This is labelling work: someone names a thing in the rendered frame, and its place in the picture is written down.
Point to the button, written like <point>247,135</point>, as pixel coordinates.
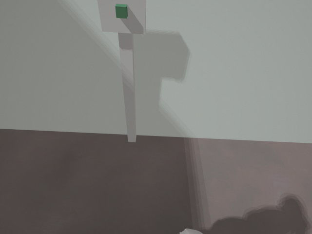
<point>121,11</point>

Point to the panel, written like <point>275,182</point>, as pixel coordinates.
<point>134,24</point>

